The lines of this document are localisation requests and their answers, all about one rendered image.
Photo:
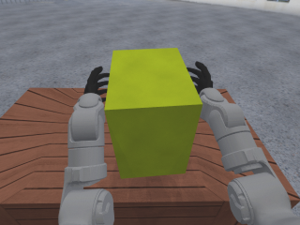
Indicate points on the robot right hand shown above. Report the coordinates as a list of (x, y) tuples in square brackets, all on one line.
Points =
[(204, 80)]

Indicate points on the robot left upper arm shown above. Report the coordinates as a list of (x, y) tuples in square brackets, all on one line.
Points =
[(92, 206)]

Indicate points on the carton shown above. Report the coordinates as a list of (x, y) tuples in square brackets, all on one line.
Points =
[(152, 109)]

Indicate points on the robot left hand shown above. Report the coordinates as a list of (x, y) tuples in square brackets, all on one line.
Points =
[(93, 85)]

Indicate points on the robot right upper arm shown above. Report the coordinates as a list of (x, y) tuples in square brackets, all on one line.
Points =
[(259, 199)]

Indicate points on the robot right forearm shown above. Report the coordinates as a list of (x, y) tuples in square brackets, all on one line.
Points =
[(239, 151)]

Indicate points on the robot left forearm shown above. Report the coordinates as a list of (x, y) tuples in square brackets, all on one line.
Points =
[(85, 141)]

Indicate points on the pedestal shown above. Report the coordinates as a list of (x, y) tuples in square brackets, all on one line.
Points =
[(34, 155)]

